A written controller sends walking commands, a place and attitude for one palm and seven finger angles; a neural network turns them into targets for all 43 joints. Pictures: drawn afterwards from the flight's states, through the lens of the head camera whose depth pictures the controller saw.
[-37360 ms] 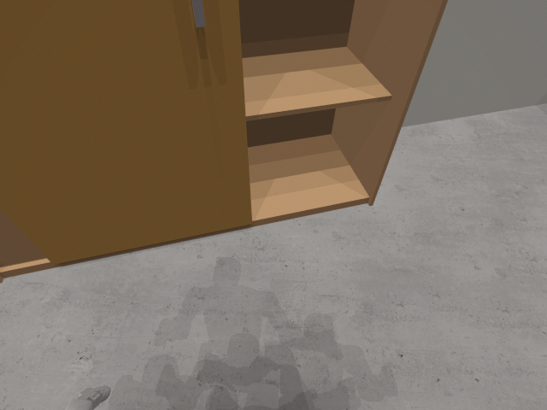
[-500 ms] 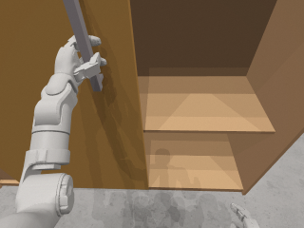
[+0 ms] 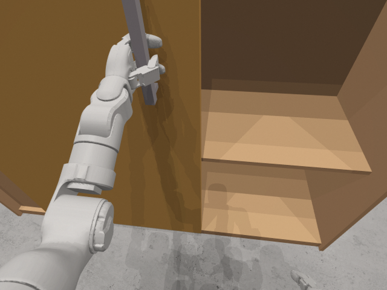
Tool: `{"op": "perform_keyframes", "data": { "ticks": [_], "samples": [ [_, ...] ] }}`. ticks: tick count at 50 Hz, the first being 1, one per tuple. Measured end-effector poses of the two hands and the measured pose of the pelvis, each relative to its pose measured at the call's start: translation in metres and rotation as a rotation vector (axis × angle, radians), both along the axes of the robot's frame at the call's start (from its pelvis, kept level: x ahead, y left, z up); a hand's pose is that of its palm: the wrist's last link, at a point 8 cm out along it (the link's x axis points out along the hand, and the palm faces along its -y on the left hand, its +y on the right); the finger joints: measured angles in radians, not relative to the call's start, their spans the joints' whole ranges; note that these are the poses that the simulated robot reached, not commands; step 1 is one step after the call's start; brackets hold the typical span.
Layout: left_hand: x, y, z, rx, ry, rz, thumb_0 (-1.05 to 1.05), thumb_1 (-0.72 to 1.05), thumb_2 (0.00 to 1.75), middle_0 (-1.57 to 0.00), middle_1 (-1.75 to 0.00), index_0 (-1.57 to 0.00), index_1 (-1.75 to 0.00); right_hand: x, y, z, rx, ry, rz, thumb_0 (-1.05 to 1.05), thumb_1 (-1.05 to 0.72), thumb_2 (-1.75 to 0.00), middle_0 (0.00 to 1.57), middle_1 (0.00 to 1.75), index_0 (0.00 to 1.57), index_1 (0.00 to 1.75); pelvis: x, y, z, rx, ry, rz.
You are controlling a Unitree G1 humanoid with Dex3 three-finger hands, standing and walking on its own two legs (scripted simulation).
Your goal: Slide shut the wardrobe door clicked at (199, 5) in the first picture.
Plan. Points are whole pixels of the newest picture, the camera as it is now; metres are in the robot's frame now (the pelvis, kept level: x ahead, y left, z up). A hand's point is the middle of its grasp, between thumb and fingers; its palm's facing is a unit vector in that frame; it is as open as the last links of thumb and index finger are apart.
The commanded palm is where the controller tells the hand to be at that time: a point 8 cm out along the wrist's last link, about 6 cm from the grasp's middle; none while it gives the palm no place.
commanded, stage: tug the door sideways, standing still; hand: left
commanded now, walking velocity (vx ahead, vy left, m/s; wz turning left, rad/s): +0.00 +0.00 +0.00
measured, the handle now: (143, 43) +0.49 +0.13 +0.28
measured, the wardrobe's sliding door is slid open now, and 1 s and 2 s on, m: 0.60 0.49 0.04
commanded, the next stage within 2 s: step sideways, sliding the door along in 0.04 s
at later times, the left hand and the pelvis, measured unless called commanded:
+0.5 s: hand (185, 75) +0.45 +0.04 +0.24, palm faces +0.04 -0.99 -0.14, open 5.9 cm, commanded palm +0.43 +0.08 +0.25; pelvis -0.03 -0.04 -0.01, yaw -2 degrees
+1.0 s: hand (210, 77) +0.45 +0.00 +0.23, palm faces +0.26 -0.96 -0.09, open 5.9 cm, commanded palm +0.41 -0.02 +0.24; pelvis +0.01 -0.18 -0.04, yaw +5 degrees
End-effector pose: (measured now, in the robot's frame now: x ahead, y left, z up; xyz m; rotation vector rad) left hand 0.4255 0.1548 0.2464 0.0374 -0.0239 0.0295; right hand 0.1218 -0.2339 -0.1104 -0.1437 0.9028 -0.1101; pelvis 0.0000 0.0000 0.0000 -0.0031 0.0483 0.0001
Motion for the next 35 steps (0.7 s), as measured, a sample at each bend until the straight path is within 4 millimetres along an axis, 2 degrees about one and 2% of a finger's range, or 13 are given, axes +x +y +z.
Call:
{"op": "perform_keyframes", "data": {
  "ticks": [8, 13, 20, 25, 28, 31, 35],
  "samples": [
    [-0.001, -0.021, -0.001, -0.002, -0.01, -0.026, -0.01, 0.76, 0.81, -0.45, -1.4, -0.38, -1.4, -0.018, 0.004, -0.004, 0.003, 0.028, 0.009, 0.01, -0.9, -0.9, 0.2, 0.29, 0.2, 0.3, -0.006, 0.003, 0.0, -0.002, 0.002, 0.005],
    [0.003, -0.031, -0.003, 0.067, -0.139, -0.068, 0.0, 0.72, 0.82, -0.45, -1.4, -0.37, -1.4, -0.025, 0.0, -0.005, -0.013, 0.0, -0.03, 0.01, -0.9, -0.9, 0.2, 0.3, 0.2, 0.3, -0.014, 0.003, -0.004, 0.001, 0.001, -0.048],
    [0.001, -0.047, -0.008, 0.096, -0.217, -0.047, -0.07, 0.72, 0.82, -0.49, -1.4, -0.29, -1.4, -0.047, -0.014, -0.02, 0.014, 0.045, -0.076, 0.01, -0.9, -0.9, 0.2, 0.29, 0.2, 0.3, -0.027, -0.016, -0.009, 0.019, -0.045, -0.065],
    [-0.001, -0.058, -0.009, 0.114, -0.23, -0.009, -0.08, 0.72, 0.84, -0.48, -1.4, -0.26, -1.4, -0.061, -0.035, -0.037, 0.035, 0.126, -0.071, 0.01, -0.9, -0.9, 0.2, 0.3, 0.2, 0.3, -0.027, -0.042, -0.014, -0.021, -0.083, -0.031],
    [-0.001, -0.063, -0.009, 0.108, -0.238, -0.003, -0.08, 0.72, 0.84, -0.48, -1.4, -0.27, -1.41, -0.065, -0.053, -0.035, 0.01, 0.181, -0.078, 0.01, -0.9, -0.9, 0.2, 0.3, 0.2, 0.3, -0.024, -0.057, -0.011, -0.012, -0.08, -0.007],
    [-0.001, -0.068, -0.01, 0.11, -0.254, 0.008, -0.08, 0.71, 0.84, -0.5, -1.4, -0.28, -1.41, -0.06, -0.073, -0.026, -0.032, 0.195, -0.064, 0.01, -0.9, -0.9, 0.2, 0.3, 0.2, 0.3, -0.019, -0.07, -0.006, 0.02, -0.073, -0.014],
    [-0.001, -0.072, -0.014, 0.11, -0.293, 0.03, -0.09, 0.71, 0.83, -0.53, -1.41, -0.29, -1.41, -0.039, -0.097, -0.021, -0.079, 0.152, -0.048, 0.01, -0.9, -0.9, 0.2, 0.3, 0.2, 0.3, -0.015, -0.083, -0.011, 0.044, -0.065, -0.005]
  ]
}}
